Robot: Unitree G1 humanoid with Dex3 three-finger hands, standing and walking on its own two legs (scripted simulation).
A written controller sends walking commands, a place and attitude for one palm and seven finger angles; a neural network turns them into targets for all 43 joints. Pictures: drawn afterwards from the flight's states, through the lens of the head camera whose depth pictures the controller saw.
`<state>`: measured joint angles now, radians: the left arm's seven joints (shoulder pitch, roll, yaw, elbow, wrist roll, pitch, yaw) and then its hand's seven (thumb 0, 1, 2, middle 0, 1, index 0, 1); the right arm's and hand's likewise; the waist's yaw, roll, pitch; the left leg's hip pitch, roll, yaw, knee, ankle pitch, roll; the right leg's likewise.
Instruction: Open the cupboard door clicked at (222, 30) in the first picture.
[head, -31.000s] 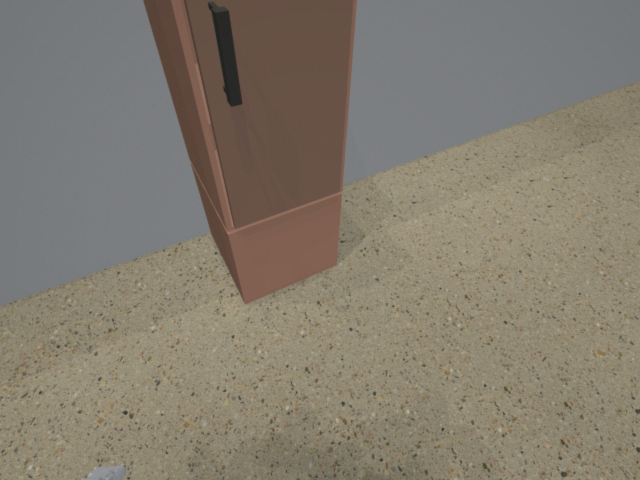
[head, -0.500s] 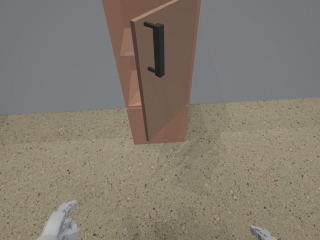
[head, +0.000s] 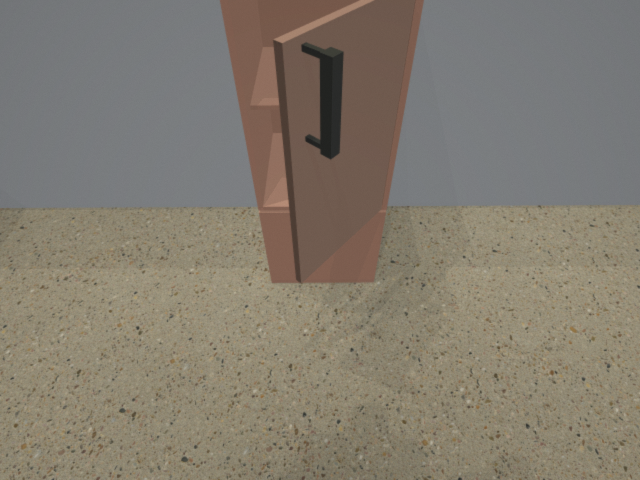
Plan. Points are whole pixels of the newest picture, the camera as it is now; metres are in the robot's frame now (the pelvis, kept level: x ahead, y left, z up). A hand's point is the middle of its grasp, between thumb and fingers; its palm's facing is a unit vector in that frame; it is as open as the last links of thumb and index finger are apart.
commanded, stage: let the arm hang, fingers relaxed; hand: left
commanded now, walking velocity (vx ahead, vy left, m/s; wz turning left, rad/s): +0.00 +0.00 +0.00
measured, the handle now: (320, 103) +0.63 +0.04 +0.14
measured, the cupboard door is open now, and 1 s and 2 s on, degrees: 49 49 49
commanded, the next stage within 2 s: look to check the result in 0.40 s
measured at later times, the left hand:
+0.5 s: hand out of the picture +0.10 +0.20 -0.16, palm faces -0.02 -0.97 -0.25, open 7.4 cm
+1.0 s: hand out of the picture +0.09 +0.21 -0.16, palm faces -0.02 -0.96 -0.29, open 7.4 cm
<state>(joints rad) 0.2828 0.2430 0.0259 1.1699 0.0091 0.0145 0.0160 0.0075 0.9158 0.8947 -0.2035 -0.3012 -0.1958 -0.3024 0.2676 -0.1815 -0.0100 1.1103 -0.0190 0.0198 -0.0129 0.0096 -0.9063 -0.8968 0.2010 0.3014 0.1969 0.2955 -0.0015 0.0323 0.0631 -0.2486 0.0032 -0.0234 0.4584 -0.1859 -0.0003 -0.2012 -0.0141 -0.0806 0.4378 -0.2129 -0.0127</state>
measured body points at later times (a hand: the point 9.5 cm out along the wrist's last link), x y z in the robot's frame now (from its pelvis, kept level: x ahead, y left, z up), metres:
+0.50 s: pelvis +0.03 +0.00 +0.01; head +0.04 -0.01 +0.46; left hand +0.10 +0.25 -0.14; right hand +0.07 -0.27 -0.15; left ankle +0.04 +0.12 -0.74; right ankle +0.02 -0.11 -0.74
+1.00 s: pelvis +0.04 -0.01 +0.01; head +0.07 -0.02 +0.46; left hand +0.09 +0.26 -0.14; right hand +0.09 -0.27 -0.15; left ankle +0.04 +0.12 -0.74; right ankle +0.02 -0.11 -0.74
